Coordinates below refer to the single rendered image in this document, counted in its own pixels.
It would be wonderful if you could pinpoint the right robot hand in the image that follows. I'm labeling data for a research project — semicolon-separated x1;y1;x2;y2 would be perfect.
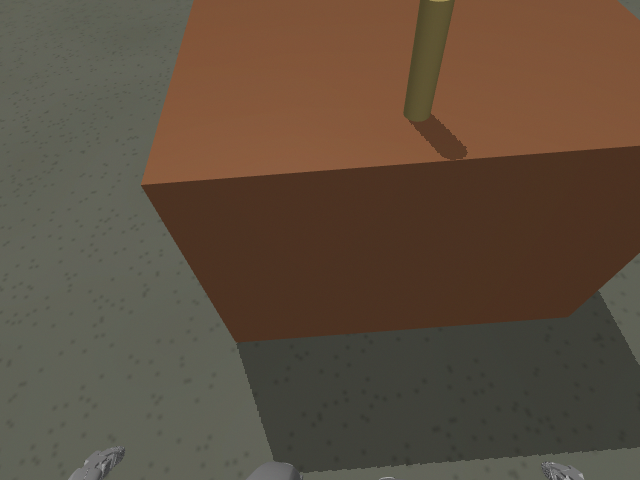
541;462;584;480

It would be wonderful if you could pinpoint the can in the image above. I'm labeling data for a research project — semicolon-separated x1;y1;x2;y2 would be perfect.
403;0;455;122

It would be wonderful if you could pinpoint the left robot hand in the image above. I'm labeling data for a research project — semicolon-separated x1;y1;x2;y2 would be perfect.
68;446;125;480

